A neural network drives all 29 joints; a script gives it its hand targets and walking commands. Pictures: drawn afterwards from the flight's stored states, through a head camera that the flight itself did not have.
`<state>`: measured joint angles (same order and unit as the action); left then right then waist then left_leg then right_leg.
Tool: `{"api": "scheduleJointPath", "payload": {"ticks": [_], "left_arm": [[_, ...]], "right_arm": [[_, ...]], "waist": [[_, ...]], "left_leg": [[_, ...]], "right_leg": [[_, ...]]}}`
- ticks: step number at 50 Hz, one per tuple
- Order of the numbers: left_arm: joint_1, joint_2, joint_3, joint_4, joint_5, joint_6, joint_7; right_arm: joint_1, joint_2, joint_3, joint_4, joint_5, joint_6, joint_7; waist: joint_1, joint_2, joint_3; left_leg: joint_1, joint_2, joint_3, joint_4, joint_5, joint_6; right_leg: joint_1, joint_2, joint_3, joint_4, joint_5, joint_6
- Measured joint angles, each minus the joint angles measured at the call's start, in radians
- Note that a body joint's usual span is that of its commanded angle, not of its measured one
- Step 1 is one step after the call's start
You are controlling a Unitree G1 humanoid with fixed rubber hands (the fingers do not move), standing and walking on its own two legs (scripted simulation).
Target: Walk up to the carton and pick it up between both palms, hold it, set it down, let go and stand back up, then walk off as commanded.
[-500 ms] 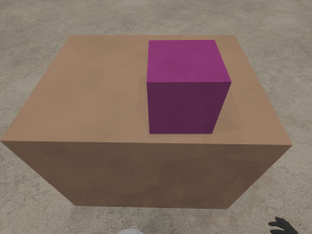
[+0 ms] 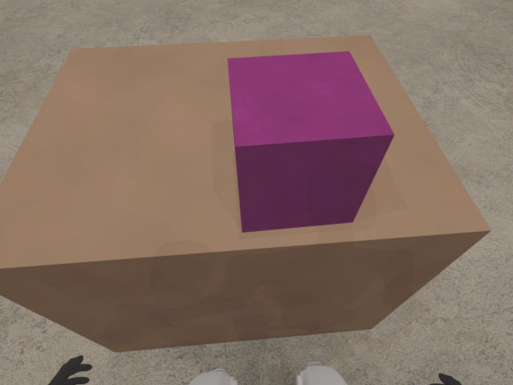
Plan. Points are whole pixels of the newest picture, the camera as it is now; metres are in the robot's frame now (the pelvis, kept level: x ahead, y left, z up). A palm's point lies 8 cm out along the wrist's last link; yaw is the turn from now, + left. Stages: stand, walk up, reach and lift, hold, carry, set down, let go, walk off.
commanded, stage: walk up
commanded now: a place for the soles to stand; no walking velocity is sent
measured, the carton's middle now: (293, 145) +0.49 -0.06 +0.09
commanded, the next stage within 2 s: reach and lift in 1.94 s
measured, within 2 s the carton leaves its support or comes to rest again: neither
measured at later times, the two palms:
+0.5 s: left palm out of the picture +0.08 +0.32 -0.08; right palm out of the picture +0.13 -0.31 -0.08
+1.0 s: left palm (103, 383) +0.16 +0.24 -0.06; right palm out of the picture +0.09 -0.39 -0.07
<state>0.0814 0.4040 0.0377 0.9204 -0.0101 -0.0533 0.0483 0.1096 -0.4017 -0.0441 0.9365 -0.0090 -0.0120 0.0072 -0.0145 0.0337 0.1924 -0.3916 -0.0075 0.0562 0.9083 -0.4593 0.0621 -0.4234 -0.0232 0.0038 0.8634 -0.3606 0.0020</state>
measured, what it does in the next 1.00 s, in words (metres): shifts its weight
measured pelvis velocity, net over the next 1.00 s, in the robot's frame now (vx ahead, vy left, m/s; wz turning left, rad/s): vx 0.02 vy -0.06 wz -0.01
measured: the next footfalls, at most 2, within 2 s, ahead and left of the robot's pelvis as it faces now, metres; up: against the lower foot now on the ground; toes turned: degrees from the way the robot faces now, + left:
none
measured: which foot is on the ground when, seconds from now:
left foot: down 0.00-1.00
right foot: down 0.00-1.00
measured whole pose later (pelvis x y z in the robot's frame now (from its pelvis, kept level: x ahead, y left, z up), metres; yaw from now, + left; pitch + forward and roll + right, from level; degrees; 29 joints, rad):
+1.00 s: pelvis +0.02 -0.06 +0.04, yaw -1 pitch -3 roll +1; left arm 0.05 0.37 0.04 1.01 0.01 0.01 -0.03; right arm 0.12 -0.41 -0.02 1.07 -0.01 -0.05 -0.03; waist -0.02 -0.01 0.07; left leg -0.19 0.05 0.04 0.55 -0.31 -0.04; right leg -0.24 0.01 -0.06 0.58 -0.28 -0.05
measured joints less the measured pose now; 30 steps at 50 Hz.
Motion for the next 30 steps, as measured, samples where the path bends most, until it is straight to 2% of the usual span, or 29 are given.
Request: {"api": "scheduleJointPath", "payload": {"ticks": [2, 4, 9, 13, 18, 22, 25, 30], "left_arm": [[-0.006, -0.004, -0.005, 0.009, 0.003, -0.006, -0.003], [-0.008, -0.001, -0.007, 0.017, 0.003, -0.004, -0.007], [-0.020, 0.002, -0.003, 0.050, -0.001, 0.020, -0.004], [-0.001, -0.003, -0.005, 0.073, 0.005, 0.010, -0.009], [0.021, 0.013, -0.009, 0.090, 0.017, 0.010, -0.013], [0.025, 0.008, -0.007, 0.112, 0.013, 0.020, -0.018], [0.046, -0.005, -0.011, 0.121, 0.016, 0.018, -0.025], [0.082, -0.006, 0.008, 0.129, 0.032, 0.062, -0.061]], "right_arm": [[-0.018, 0.000, 0.001, 0.003, 0.007, 0.004, -0.002], [-0.028, 0.005, 0.000, 0.001, 0.007, 0.006, -0.001], [-0.035, 0.000, 0.002, 0.008, -0.005, 0.002, -0.001], [-0.050, -0.001, 0.000, 0.023, -0.001, 0.018, 0.004], [-0.066, 0.004, 0.000, 0.032, 0.001, 0.025, 0.013], [-0.065, 0.001, 0.000, 0.039, -0.006, 0.023, 0.020], [-0.071, -0.001, 0.002, 0.040, -0.010, 0.026, 0.024], [-0.043, 0.015, 0.005, 0.049, -0.002, -0.024, -0.003]], "waist": [[-0.008, 0.006, 0.006], [-0.013, -0.003, 0.002], [-0.003, -0.002, -0.003], [0.004, 0.014, -0.011], [0.014, -0.012, -0.033], [0.033, -0.018, -0.052], [0.034, -0.007, -0.063], [0.034, -0.029, -0.086]], "left_leg": [[0.003, 0.008, -0.002, -0.007, 0.003, -0.002], [0.006, 0.002, 0.001, -0.022, 0.011, -0.001], [0.033, 0.000, 0.007, -0.055, 0.025, 0.003], [0.058, 0.015, 0.003, -0.084, 0.035, -0.006], [0.072, -0.006, 0.012, -0.143, 0.072, -0.006], [0.086, -0.006, 0.025, -0.176, 0.088, -0.004], [0.099, 0.007, 0.028, -0.185, 0.088, -0.009], [0.137, 0.010, 0.039, -0.230, 0.097, -0.025]], "right_leg": [[0.012, 0.005, -0.004, -0.023, 0.004, 0.027], [0.011, -0.002, -0.002, -0.030, -0.004, 0.038], [0.033, -0.002, 0.000, -0.050, -0.008, 0.003], [0.069, 0.008, -0.009, -0.106, 0.030, 0.034], [0.066, -0.012, 0.000, -0.125, 0.040, 0.033], [0.069, -0.011, 0.012, -0.143, 0.051, 0.019], [0.084, -0.001, 0.009, -0.164, 0.060, 0.011], [0.097, -0.007, 0.005, -0.160, 0.027, -0.006]]}}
